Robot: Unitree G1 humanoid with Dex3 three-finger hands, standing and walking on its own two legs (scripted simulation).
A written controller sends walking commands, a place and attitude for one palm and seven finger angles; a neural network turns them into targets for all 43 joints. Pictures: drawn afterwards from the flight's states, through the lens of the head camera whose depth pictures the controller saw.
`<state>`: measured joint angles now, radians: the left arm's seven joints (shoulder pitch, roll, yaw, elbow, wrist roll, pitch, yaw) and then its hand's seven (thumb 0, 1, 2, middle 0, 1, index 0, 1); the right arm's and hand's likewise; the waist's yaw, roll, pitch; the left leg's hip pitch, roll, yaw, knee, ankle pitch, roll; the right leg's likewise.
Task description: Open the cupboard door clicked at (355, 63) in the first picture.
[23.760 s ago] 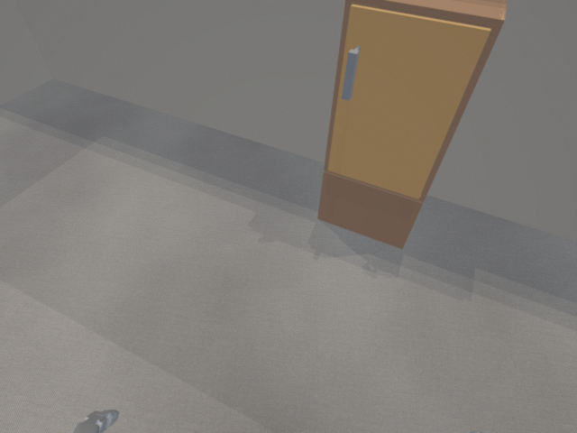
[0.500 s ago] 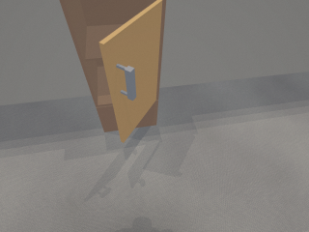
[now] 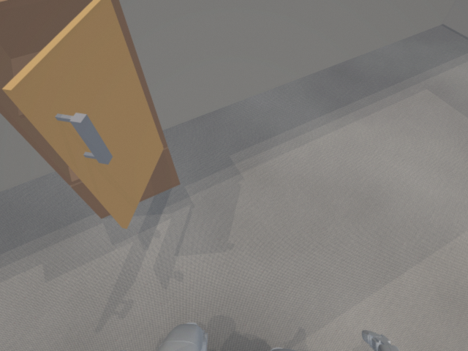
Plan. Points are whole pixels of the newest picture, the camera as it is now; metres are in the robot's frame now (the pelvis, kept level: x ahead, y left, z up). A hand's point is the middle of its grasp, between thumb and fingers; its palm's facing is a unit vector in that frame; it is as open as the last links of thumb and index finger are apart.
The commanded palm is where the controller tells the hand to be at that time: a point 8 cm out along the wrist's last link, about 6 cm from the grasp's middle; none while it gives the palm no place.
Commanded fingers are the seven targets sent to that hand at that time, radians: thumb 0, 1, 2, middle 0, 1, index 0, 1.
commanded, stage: walk to a spot facing it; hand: left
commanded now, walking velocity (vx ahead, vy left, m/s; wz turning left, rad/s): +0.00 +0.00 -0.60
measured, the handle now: (84, 139) +0.52 +0.38 -0.02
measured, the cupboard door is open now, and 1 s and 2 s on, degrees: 50 50 50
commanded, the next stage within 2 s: turn to face it in 2.00 s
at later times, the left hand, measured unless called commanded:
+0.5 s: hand (162, 324) +0.17 +0.16 -0.16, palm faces -0.31 -0.92 -0.25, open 7.4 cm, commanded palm none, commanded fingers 0.00 0.90 0.90 -0.20 -0.30 -0.20 -0.30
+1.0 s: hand (205, 286) +0.25 +0.09 -0.19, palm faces -0.45 -0.88 -0.17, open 7.4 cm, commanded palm none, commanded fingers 0.00 0.90 0.90 -0.20 -0.30 -0.20 -0.30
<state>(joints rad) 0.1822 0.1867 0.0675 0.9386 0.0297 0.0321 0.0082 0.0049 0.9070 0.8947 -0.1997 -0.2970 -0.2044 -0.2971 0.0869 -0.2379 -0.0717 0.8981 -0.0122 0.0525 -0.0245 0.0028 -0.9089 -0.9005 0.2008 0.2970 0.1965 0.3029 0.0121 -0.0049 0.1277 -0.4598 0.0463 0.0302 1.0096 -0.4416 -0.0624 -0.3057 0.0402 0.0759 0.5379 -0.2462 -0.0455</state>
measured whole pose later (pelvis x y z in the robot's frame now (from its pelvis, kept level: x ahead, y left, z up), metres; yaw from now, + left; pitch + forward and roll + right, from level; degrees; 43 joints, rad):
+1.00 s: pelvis +0.19 -0.08 -0.02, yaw -33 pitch +1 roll +0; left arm 0.38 0.19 0.07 1.04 0.02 -0.03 -0.01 0.01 0.91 0.89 -0.20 -0.30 -0.21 -0.30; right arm 0.10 -0.19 -0.04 0.87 -0.03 -0.05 0.01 0.00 -0.91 -0.90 0.20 0.30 0.20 0.30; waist 0.04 -0.04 0.06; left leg -0.43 0.04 0.07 0.62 -0.20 0.00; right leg -0.08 0.05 0.12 0.64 -0.50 -0.04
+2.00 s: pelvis +0.49 -0.44 -0.01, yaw -45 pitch +0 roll +2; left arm 0.48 0.11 0.01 1.18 0.02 -0.09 0.02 0.00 0.92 0.89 -0.20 -0.30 -0.20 -0.30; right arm 0.05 -0.17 -0.04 1.00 -0.02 -0.02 0.02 0.00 -0.92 -0.90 0.20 0.30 0.19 0.30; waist 0.05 -0.03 0.07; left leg -0.52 0.01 0.13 0.70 -0.21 0.03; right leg 0.15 0.06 -0.11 0.29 -0.43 -0.09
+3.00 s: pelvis +0.63 -0.64 -0.01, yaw -14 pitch +1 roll +0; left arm 0.20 0.28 0.07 0.93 0.02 0.06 0.02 0.01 0.92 0.89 -0.20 -0.30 -0.20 -0.30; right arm 0.07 -0.24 -0.05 0.85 -0.02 0.02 0.02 0.00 -0.91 -0.90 0.20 0.30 0.20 0.30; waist 0.02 -0.06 0.12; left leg -0.37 0.01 0.08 0.66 -0.30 0.05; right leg -0.45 -0.12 -0.12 1.13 -0.54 0.07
